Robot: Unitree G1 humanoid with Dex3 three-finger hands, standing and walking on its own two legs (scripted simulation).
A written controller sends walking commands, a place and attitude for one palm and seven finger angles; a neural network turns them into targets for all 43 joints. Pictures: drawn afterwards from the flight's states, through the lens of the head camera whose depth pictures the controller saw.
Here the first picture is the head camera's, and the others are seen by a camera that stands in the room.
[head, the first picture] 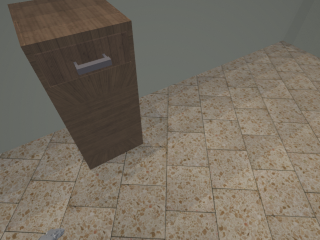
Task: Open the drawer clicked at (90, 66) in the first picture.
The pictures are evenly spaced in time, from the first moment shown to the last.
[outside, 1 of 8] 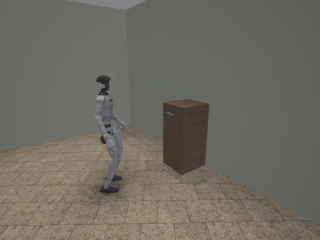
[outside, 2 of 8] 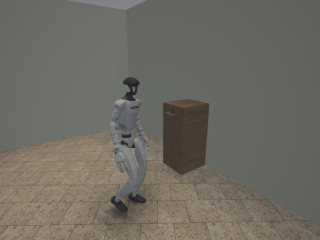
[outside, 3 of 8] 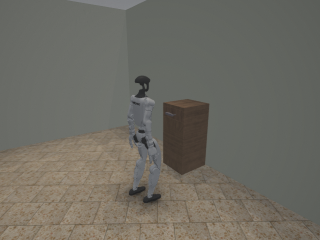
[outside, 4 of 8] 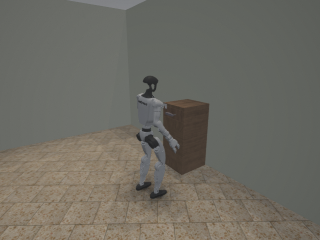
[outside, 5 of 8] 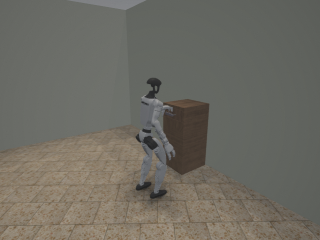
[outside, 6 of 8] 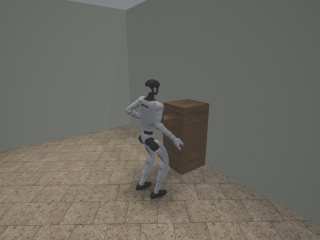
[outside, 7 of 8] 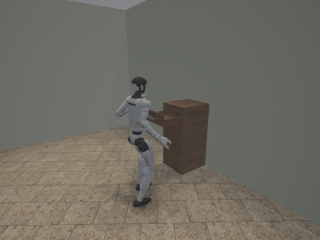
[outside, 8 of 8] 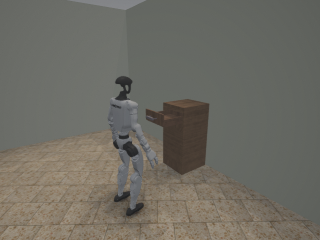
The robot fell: no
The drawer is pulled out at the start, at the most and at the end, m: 0.00 0.30 0.30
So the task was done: yes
